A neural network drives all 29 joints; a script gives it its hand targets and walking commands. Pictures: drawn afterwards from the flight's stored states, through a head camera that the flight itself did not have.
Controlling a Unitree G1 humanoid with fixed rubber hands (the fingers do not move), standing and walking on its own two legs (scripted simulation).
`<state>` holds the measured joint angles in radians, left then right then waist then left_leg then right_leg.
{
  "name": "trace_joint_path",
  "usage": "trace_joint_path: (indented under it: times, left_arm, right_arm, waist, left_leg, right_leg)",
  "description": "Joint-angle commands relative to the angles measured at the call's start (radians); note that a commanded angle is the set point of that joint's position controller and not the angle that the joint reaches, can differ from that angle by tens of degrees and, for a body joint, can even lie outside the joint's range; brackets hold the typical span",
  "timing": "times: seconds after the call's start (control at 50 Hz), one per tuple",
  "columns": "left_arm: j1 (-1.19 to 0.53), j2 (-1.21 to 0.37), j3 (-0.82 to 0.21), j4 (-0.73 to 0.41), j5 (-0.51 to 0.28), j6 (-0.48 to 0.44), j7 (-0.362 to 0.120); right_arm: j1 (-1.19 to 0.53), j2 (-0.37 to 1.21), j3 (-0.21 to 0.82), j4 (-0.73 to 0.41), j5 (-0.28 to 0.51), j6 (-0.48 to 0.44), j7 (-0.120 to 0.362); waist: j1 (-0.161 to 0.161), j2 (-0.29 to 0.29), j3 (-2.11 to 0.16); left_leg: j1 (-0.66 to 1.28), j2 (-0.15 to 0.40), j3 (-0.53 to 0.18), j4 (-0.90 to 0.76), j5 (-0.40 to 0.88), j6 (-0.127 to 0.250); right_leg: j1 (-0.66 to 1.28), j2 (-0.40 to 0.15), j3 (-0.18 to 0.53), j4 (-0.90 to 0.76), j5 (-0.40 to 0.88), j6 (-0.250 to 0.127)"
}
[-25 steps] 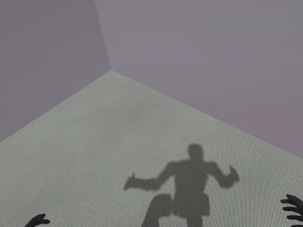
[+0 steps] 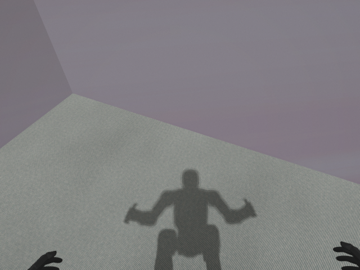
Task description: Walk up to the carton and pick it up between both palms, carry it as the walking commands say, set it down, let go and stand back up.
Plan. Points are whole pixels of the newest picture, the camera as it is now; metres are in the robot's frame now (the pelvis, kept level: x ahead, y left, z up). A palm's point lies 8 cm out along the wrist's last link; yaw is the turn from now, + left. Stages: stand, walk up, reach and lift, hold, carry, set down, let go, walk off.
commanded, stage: walk up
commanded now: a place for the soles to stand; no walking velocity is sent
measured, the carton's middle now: out of the picture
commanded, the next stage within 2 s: none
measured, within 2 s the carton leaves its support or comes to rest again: neither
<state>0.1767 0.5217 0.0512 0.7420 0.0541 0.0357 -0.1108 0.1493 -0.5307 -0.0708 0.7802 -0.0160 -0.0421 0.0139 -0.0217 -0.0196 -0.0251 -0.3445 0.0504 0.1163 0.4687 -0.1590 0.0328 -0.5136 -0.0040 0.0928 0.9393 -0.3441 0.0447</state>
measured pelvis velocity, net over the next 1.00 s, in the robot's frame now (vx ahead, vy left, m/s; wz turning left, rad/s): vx -0.04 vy -0.16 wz -0.67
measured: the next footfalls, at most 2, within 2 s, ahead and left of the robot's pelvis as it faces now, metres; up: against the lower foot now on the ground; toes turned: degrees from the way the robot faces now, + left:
right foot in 0.20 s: +0.00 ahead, -0.21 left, +0.00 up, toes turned -8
left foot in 0.48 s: +0.10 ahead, -0.05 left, +0.00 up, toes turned -15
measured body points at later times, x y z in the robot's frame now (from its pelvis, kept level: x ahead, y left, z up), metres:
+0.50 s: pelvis -0.01 -0.08 -0.01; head +0.01 -0.07 +0.44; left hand +0.25 +0.20 -0.08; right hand -0.01 -0.45 -0.08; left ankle +0.06 -0.05 -0.74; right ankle -0.04 -0.20 -0.74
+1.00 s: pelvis -0.04 -0.16 +0.00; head -0.01 -0.15 +0.45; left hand +0.34 -0.07 -0.06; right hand -0.24 -0.52 -0.04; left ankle +0.06 -0.05 -0.74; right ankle -0.11 -0.33 -0.72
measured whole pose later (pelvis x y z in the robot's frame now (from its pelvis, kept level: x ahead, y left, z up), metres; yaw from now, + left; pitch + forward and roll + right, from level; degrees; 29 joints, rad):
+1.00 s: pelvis -0.04 -0.16 +0.00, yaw -38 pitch +5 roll +0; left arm 0.02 0.52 0.08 0.69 0.05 0.03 -0.18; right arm 0.25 -0.58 -0.12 0.89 -0.02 -0.06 0.03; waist -0.07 -0.06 -0.07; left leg -0.30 0.23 0.34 0.46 -0.20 -0.04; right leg -0.46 -0.10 -0.03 0.60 -0.18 0.03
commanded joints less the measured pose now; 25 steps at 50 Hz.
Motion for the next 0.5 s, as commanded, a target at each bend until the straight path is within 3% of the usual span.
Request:
trace_joint_path:
  times: [0.0, 0.04, 0.06, 0.08, 0.1, 0.12, 0.14, 0.16, 0.18, 0.2, 0.22, 0.26, 0.28, 0.3, 0.34, 0.36, 0.38, 0.4, 0.42, 0.44, 0.46, 0.48]
  left_arm:
    - [-0.081, 0.135, 0.044, -0.074, 0.005, -0.012, -0.028]
    - [-0.130, 0.138, 0.048, -0.074, -0.007, -0.013, -0.037]
    - [-0.116, 0.131, 0.053, -0.084, -0.005, -0.011, -0.041]
    - [-0.092, 0.120, 0.051, -0.077, -0.011, -0.009, -0.043]
    - [-0.047, 0.121, 0.055, -0.050, -0.014, -0.010, -0.043]
    - [-0.020, 0.132, 0.056, -0.053, -0.009, -0.015, -0.046]
    - [0.025, 0.139, 0.060, -0.029, -0.004, -0.025, -0.037]
    - [0.063, 0.190, 0.082, -0.022, 0.001, -0.027, -0.032]
    - [0.067, 0.293, 0.094, -0.047, 0.017, -0.027, -0.019]
    - [-0.004, 0.331, 0.085, -0.084, 0.008, -0.029, -0.003]
    - [-0.051, 0.291, 0.079, -0.100, -0.001, -0.032, 0.004]
    - [-0.083, 0.207, 0.054, -0.108, -0.018, -0.031, -0.001]
    - [-0.110, 0.207, 0.047, -0.143, -0.011, -0.033, 0.002]
    - [-0.160, 0.196, 0.040, -0.146, -0.005, -0.029, -0.006]
    - [-0.134, 0.184, 0.034, -0.142, -0.017, -0.015, -0.016]
    - [-0.116, 0.175, 0.031, -0.153, -0.006, -0.010, -0.013]
    - [-0.098, 0.153, 0.027, -0.143, -0.017, -0.002, -0.014]
    - [-0.126, 0.155, 0.025, -0.149, -0.021, 0.006, -0.017]
    - [-0.130, 0.139, 0.021, -0.155, -0.025, 0.010, -0.022]
    - [-0.133, 0.123, 0.011, -0.165, -0.027, 0.012, -0.022]
    - [-0.149, 0.078, -0.004, -0.185, -0.021, 0.001, -0.021]
    - [-0.115, 0.061, 0.003, -0.158, -0.011, 0.001, -0.020]
  right_arm:
    - [0.034, -0.250, -0.065, -0.038, 0.000, -0.011, 0.003]
    - [0.026, -0.254, -0.064, -0.026, 0.001, -0.016, 0.005]
    - [0.023, -0.262, -0.065, -0.026, -0.006, -0.016, 0.008]
    - [0.004, -0.276, -0.069, -0.029, -0.011, -0.013, 0.008]
    - [-0.050, -0.249, -0.061, -0.044, -0.003, -0.012, 0.012]
    - [-0.024, -0.229, -0.058, -0.043, 0.002, 0.000, 0.010]
    - [-0.017, -0.208, -0.043, -0.035, 0.019, 0.004, 0.014]
    - [-0.034, -0.166, -0.029, -0.044, 0.019, 0.008, 0.013]
    - [-0.018, -0.119, -0.009, -0.067, 0.034, 0.004, 0.012]
    - [-0.044, -0.121, 0.002, -0.080, 0.033, 0.013, -0.007]
    - [-0.056, -0.124, -0.001, -0.072, 0.034, 0.012, -0.010]
    - [0.012, -0.201, -0.025, -0.007, 0.043, 0.002, -0.019]
    - [0.064, -0.212, -0.030, 0.003, 0.028, -0.002, -0.022]
    - [0.104, -0.196, -0.030, 0.028, 0.024, -0.003, -0.023]
    - [0.108, -0.161, -0.023, 0.016, 0.030, 0.001, -0.027]
    - [0.105, -0.150, -0.016, 0.011, 0.032, -0.004, -0.029]
    - [0.095, -0.133, -0.013, 0.012, 0.031, -0.008, -0.028]
    - [0.137, -0.124, -0.013, 0.033, 0.030, -0.013, -0.035]
    - [0.174, -0.123, -0.016, 0.034, 0.030, -0.016, -0.039]
    - [0.208, -0.153, -0.020, 0.037, 0.013, -0.023, -0.044]
    - [0.207, -0.237, -0.049, 0.031, -0.003, -0.025, -0.052]
    - [0.117, -0.283, -0.061, 0.004, 0.000, -0.027, -0.055]
  waist:
    - [-0.022, 0.157, -0.084]
    - [-0.021, 0.166, -0.060]
    - [-0.023, 0.211, -0.101]
    - [-0.003, 0.250, -0.081]
    - [0.036, 0.231, -0.068]
    - [0.046, 0.177, -0.077]
    - [0.069, 0.124, -0.081]
    - [0.115, -0.009, -0.064]
    - [0.130, -0.279, -0.015]
    - [0.119, -0.254, 0.035]
    - [0.092, -0.129, -0.007]
    - [0.051, -0.044, -0.062]
    - [0.014, -0.077, -0.084]
    - [-0.004, -0.119, -0.107]
    - [0.015, -0.200, -0.088]
    - [0.011, -0.179, -0.080]
    - [0.037, -0.223, -0.083]
    - [0.008, -0.201, -0.070]
    - [-0.018, -0.137, -0.055]
    - [-0.045, -0.057, -0.089]
    - [-0.049, 0.117, -0.076]
    - [-0.005, 0.253, -0.059]
  left_leg:
    - [0.142, 0.293, -0.236, -0.190, -0.113, 0.196]
    - [0.118, 0.292, -0.166, -0.183, -0.118, 0.191]
    - [0.071, 0.293, -0.145, -0.188, -0.166, 0.183]
    - [0.026, 0.302, -0.124, -0.181, -0.192, 0.174]
    - [-0.052, 0.278, -0.084, -0.153, -0.237, 0.146]
    - [-0.085, 0.252, -0.052, -0.135, -0.302, 0.116]
    - [-0.074, 0.217, -0.039, -0.020, -0.302, 0.088]
    - [-0.208, 0.155, -0.006, 0.149, -0.337, 0.053]
    - [-0.405, -0.008, 0.049, 0.422, -0.470, -0.008]
    - [-0.453, 0.002, -0.034, 0.504, -0.459, -0.033]
    - [-0.435, 0.023, -0.093, 0.509, -0.382, -0.029]
    - [-0.376, -0.010, -0.107, 0.503, -0.170, -0.033]
    - [-0.301, -0.025, -0.098, 0.507, -0.147, -0.033]
    - [-0.230, -0.037, -0.094, 0.491, -0.129, -0.032]
    - [-0.165, -0.043, -0.112, 0.372, -0.189, -0.032]
    - [-0.136, -0.068, -0.081, 0.306, -0.170, -0.029]
    - [-0.115, -0.062, -0.115, 0.231, -0.182, -0.029]
    - [-0.051, -0.081, -0.089, 0.133, -0.147, -0.016]
    - [0.036, -0.086, -0.094, 0.006, -0.089, -0.004]
    - [0.163, -0.031, -0.197, -0.096, -0.084, 0.022]
    - [0.231, 0.139, -0.398, -0.183, -0.207, 0.064]
    - [0.193, 0.324, -0.565, -0.278, -0.224, 0.110]
  right_leg:
    - [-0.028, -0.041, -0.014, -0.099, -0.014, 0.021]
    - [-0.007, -0.053, -0.049, -0.158, -0.004, 0.016]
    - [0.078, -0.047, -0.076, -0.177, -0.007, 0.019]
    - [0.100, -0.051, -0.102, -0.203, -0.009, 0.005]
    - [0.168, -0.037, -0.119, -0.260, 0.044, -0.001]
    - [0.253, -0.004, -0.174, -0.351, 0.064, -0.011]
    - [0.282, 0.014, -0.176, -0.445, 0.091, -0.023]
    - [0.352, -0.027, -0.093, -0.551, 0.049, -0.057]
    - [0.388, -0.227, 0.244, -0.741, 0.015, -0.134]
    - [0.309, -0.274, 0.300, -0.746, 0.084, -0.175]
    - [0.366, -0.259, 0.259, -0.685, 0.257, -0.199]
    - [0.417, -0.120, 0.149, -0.590, 0.472, -0.151]
    - [0.364, -0.103, 0.133, -0.606, 0.471, -0.144]
    - [0.322, -0.102, 0.111, -0.612, 0.443, -0.148]
    - [0.310, -0.138, 0.149, -0.611, 0.404, -0.189]
    - [0.289, -0.129, 0.143, -0.616, 0.439, -0.196]
    - [0.306, -0.115, 0.127, -0.573, 0.440, -0.197]
    - [0.278, -0.102, 0.142, -0.541, 0.468, -0.185]
    - [0.223, -0.091, 0.139, -0.506, 0.478, -0.169]
    - [0.125, -0.060, 0.115, -0.459, 0.356, -0.108]
    - [-0.024, 0.032, 0.024, -0.303, 0.178, -0.051]
    - [-0.110, 0.080, 0.025, -0.077, -0.059, -0.017]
